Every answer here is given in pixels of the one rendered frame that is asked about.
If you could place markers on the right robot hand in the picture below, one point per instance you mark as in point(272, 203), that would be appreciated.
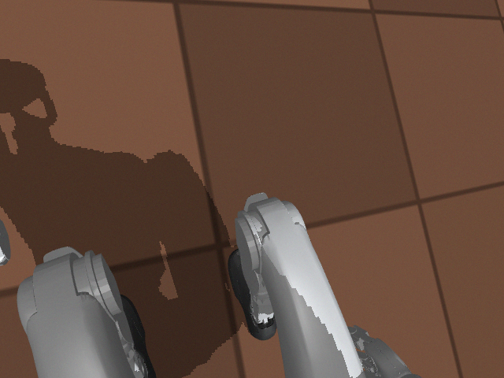
point(379, 360)

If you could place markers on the right robot foot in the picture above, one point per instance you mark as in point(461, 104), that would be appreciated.
point(259, 331)

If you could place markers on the left robot foot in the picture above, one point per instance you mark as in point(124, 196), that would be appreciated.
point(138, 336)

